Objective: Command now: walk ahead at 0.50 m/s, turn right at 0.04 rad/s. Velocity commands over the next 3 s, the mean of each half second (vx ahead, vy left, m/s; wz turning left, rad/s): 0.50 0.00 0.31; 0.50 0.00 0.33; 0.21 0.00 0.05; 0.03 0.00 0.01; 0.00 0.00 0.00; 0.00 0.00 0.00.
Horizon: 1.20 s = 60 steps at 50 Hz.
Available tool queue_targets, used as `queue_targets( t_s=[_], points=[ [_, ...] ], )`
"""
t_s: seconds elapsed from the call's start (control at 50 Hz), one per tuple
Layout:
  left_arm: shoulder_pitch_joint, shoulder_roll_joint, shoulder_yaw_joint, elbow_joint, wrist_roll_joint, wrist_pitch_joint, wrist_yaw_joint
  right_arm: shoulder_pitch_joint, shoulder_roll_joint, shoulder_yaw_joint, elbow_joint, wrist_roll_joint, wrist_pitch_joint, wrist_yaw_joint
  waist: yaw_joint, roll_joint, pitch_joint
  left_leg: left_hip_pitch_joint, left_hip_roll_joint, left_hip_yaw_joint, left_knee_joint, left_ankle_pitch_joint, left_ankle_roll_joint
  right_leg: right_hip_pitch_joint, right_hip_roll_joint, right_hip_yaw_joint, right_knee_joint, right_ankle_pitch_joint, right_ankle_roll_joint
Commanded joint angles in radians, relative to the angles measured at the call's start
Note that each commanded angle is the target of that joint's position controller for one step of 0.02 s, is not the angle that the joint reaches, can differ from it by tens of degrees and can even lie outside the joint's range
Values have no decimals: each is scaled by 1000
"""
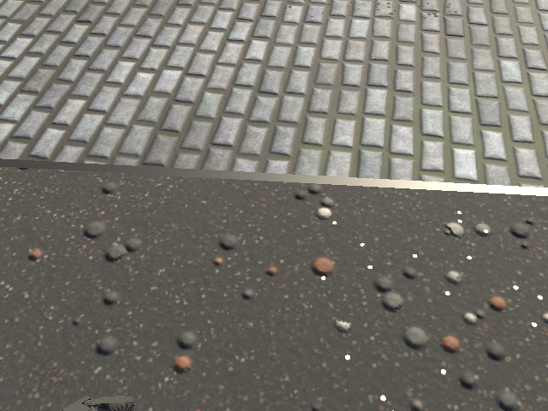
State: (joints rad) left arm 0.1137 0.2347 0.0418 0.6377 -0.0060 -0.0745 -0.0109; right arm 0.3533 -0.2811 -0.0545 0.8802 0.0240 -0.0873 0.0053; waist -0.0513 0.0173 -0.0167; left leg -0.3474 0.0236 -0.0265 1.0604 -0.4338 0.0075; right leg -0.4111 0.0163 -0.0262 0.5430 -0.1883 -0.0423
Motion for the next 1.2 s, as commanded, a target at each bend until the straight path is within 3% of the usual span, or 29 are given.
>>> queue_targets(
  t_s=[0.02, 0.06, 0.1, 0.24, 0.34, 0.38, 0.42, 0.44, 0.46, 0.48, 0.5, 0.52, 0.54, 0.56, 0.62, 0.72, 0.84, 0.88, 0.9, 0.92, 0.94, 0.96, 0.98, 1.0, 1.02, 1.04, 1.08, 1.12, 1.2],
  points=[
    [181, 127, 42, 2, 5, 2, 0, -110, -102, -20, -115, -12, -34, 0, 102, -92, -55, -486, 89, -35, 150, 96, 10, 443, -296, 426, -286, 11, -230],
    [123, 96, 35, 5, 13, -8, -5, -86, -73, -20, -106, -11, -7, 3, 43, -107, -21, -390, 113, -44, 85, 147, 0, 309, -263, 314, -346, 116, -209],
    [125, 113, 44, 26, 12, -24, -5, -98, -47, -15, -111, -8, 15, 2, 31, -93, -3, -383, 112, -49, 32, 208, -14, 263, -261, 224, -382, 198, -208],
    [181, 169, 64, 93, 6, -31, 16, -299, -21, -1, -177, -7, 20, 27, 91, -67, 49, -327, 71, -23, -339, 527, 1, 286, -244, 3, -414, 239, -139],
    [226, 196, 79, 140, -9, -7, 23, -390, -39, -5, -242, -5, 26, 50, 113, -68, 82, -358, 50, 18, -437, 394, 53, 459, -296, -46, -333, 321, -99],
    [208, 225, 87, 138, -12, 9, 33, -348, -68, -20, -252, -9, 29, 57, 78, -99, 35, -250, -7, 85, -448, 282, 88, 492, -291, -85, -204, 634, -70],
    [205, 217, 80, 129, -9, 25, 46, -86, -153, -70, -189, -6, 31, 48, -51, -78, -111, 141, -90, 114, -511, 322, 148, 377, -224, -153, 160, 785, -12],
    [234, 165, 59, 94, 13, 16, 50, 59, -259, -103, -170, -8, 38, 27, -84, 77, -226, 490, 113, -228, -517, 343, 250, 51, -152, -171, 523, 427, 45],
    [272, 76, 21, 57, 23, -18, 36, 32, -300, -99, -189, 6, 29, 31, -13, 270, -354, 728, 310, -771, -695, 205, 425, -286, 52, -7, 832, -369, 91],
    [194, 158, 39, 49, -10, -52, 16, 54, -220, -77, -197, -1, 29, 31, -70, 153, -359, 745, 289, -738, -737, 124, 375, -397, -10, 143, 881, -344, 65],
    [123, 167, 37, 30, -31, -67, 9, 21, -174, -66, -197, -5, 27, 26, -67, 109, -235, 631, 253, -588, -733, 167, 335, -433, -49, 121, 849, -274, 45],
    [96, 155, 34, 25, -13, -73, 16, -45, -159, -61, -209, -6, 25, 24, -22, 5, -144, 466, 213, -484, -740, 257, 303, -395, -93, 113, 749, -202, 39],
    [69, 166, 45, 28, 16, -65, 28, -103, -117, -47, -220, -11, 25, 23, 10, -20, -88, 335, 173, -400, -765, 352, 269, -322, -123, 105, 663, -158, 37],
    [97, 165, 49, 18, 16, -53, 28, -133, -122, -47, -239, -24, 24, 18, 50, 39, -78, 245, 171, -397, -786, 417, 291, -261, -130, 114, 639, -141, 47],
    [105, 140, 45, 17, 22, -25, 30, -141, -129, -51, -241, -17, 18, 6, 75, 28, -48, 119, 133, -319, -823, 496, 297, -214, -125, 92, 513, -101, 81],
    [-53, 80, 17, -6, 18, -28, 15, -71, -132, -49, -198, -7, 19, -11, 5, 51, -15, 80, 72, -191, -823, 474, 225, -147, -86, 64, 156, 248, 96],
    [-177, 120, 26, -50, 2, -47, -12, 19, -147, -50, -154, -5, 27, -8, -46, 62, 33, 246, 155, -293, -746, 410, 214, -165, -53, 67, -20, 200, 44],
    [-141, 133, 32, -47, 0, -54, -17, 17, -155, -53, -150, -8, 35, -10, -20, 84, 27, 292, 169, -314, -698, 503, 197, -113, -37, 50, -55, 120, 15],
    [-72, 144, 41, -29, 3, -57, -15, -1, -153, -52, -155, -6, 38, -11, 24, 88, 0, 291, 145, -296, -636, 629, 179, -11, -15, 24, -98, 124, -8],
    [48, 178, 59, 0, 12, -60, -10, -16, -128, -44, -164, -8, 37, -10, 80, 72, -86, 251, 91, -251, -499, 735, 151, 182, -38, 44, -92, 162, -47],
    [228, 239, 74, 21, 22, -60, -3, -35, -89, -26, -192, -25, 34, -11, 157, -23, -234, 99, 23, -178, -222, 568, 109, 458, -201, 221, -64, 201, -124],
    [312, 301, 93, 63, 17, -49, -10, 108, -27, -7, -191, -6, 16, -10, 114, -319, -337, -282, -130, -89, 113, -11, 29, 782, -396, 645, -134, 15, -291],
    [326, 210, 72, 66, -11, -42, -11, 66, -103, -17, -183, 2, 8, -8, 148, -244, -285, -432, -84, -149, 221, -131, 24, 771, -403, 759, -216, -222, -277],
    [263, 167, 57, 57, -9, -35, -6, -42, -143, -29, -205, 8, 4, -4, 157, -153, -142, -483, -35, -132, 246, -42, 27, 653, -365, 631, -241, -249, -233],
    [189, 155, 47, 42, 8, -27, -4, -112, -129, -25, -223, -3, 4, -6, 131, -73, -58, -452, 4, -88, 214, 32, 22, 513, -328, 520, -257, -78, -210],
    [140, 136, 38, 38, 15, -25, -6, -140, -119, -28, -231, -21, 5, -8, 102, -49, 0, -412, 25, -74, 157, 67, 10, 401, -298, 439, -268, 158, -205],
    [105, 111, 25, 45, 21, -31, -9, -89, -86, -28, -221, -25, 17, -9, 45, -85, -19, -287, 48, -60, 66, 73, -15, 305, -247, 301, -266, 521, -190],
    [93, 124, 26, 67, 17, -33, -6, -74, -44, -17, -211, -26, 28, -14, 26, -101, -37, -232, 40, -29, -57, 101, -40, 260, -223, 204, -267, 725, -192],
    [105, 177, 40, 106, 7, -6, 12, -152, -21, -3, -212, -27, 35, -14, 51, -113, -78, -102, 18, 4, -316, 340, -48, 226, -179, 89, -268, 746, -162]
  ],
)
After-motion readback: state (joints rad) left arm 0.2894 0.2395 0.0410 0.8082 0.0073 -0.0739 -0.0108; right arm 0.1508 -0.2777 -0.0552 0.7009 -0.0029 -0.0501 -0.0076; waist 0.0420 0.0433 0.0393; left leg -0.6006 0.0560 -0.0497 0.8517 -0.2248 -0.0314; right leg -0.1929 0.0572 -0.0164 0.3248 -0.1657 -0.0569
